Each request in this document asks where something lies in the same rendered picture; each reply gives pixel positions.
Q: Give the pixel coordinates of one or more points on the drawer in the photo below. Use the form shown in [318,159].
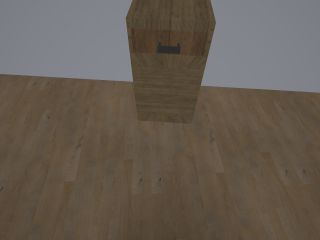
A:
[192,43]

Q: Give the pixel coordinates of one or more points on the handle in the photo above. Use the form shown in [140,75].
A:
[168,49]

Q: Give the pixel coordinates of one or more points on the cabinet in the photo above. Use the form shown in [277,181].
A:
[166,86]

